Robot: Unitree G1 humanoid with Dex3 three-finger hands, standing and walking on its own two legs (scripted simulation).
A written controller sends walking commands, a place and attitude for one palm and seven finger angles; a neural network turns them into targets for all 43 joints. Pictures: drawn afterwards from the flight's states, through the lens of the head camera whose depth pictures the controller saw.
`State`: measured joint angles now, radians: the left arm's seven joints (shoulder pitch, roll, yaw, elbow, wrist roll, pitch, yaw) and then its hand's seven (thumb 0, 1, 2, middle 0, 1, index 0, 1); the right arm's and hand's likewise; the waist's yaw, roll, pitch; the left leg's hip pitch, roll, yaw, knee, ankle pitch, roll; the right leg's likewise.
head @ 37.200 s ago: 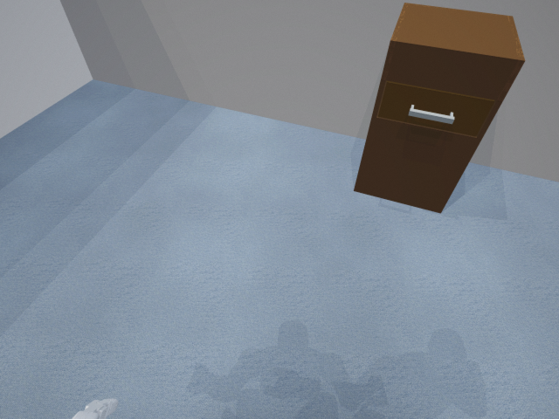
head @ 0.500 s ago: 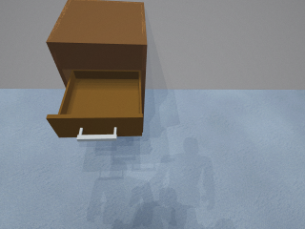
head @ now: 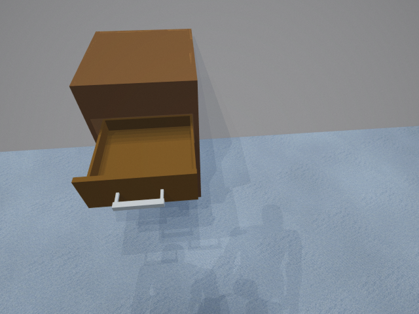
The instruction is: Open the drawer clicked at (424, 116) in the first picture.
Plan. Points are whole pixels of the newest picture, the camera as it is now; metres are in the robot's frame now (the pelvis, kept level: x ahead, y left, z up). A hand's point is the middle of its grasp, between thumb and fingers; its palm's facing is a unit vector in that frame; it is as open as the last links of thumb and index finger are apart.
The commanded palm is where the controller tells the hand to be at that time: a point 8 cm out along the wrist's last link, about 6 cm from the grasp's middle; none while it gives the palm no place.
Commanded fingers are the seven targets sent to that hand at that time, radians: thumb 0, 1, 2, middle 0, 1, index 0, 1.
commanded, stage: let the arm hang, fingers relaxed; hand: left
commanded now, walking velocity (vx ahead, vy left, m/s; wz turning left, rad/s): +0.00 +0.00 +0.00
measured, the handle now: (139, 199) +0.49 +0.26 -0.25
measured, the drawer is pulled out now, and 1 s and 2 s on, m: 0.30 0.30 0.30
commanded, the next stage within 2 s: look to check the result in 0.22 s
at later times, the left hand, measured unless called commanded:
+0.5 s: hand out of the picture -0.02 +0.15 -0.18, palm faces +0.03 -0.99 -0.15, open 7.4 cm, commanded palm none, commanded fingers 0.00 0.90 0.90 -0.20 -0.30 -0.20 -0.30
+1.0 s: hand out of the picture +0.00 +0.15 -0.18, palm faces +0.03 -0.99 -0.16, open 7.4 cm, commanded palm none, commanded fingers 0.00 0.90 0.90 -0.20 -0.30 -0.20 -0.30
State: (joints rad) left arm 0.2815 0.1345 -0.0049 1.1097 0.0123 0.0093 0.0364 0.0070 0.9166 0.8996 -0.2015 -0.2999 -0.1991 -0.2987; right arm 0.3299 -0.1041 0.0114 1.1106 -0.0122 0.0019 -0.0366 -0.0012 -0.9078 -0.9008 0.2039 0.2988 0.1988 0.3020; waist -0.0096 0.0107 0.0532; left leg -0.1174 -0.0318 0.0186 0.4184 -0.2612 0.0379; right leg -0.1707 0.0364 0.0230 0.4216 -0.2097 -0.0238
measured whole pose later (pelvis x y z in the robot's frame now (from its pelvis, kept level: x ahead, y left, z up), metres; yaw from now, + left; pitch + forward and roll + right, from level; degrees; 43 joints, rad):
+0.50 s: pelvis +0.01 +0.00 +0.00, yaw +0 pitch -2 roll +0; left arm 0.32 0.11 0.00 1.14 0.01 0.00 0.04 0.00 0.90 0.90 -0.20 -0.30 -0.20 -0.30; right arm 0.34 -0.09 0.00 1.13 -0.01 0.00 -0.05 0.00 -0.91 -0.90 0.20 0.30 0.20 0.30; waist -0.01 0.00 0.06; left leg -0.12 -0.03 0.02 0.42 -0.27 0.04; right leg -0.18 0.04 0.03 0.43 -0.22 -0.03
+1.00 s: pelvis +0.01 +0.00 +0.00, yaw +0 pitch -1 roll +0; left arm 0.30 0.11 0.00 1.13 0.01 -0.01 0.04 0.00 0.90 0.90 -0.20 -0.30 -0.20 -0.30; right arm 0.32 -0.10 0.00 1.14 -0.01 -0.01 -0.05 0.00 -0.91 -0.90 0.20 0.30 0.20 0.30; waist -0.01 0.00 0.07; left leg -0.11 -0.03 0.02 0.41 -0.28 0.04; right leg -0.17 0.04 0.03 0.42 -0.23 -0.02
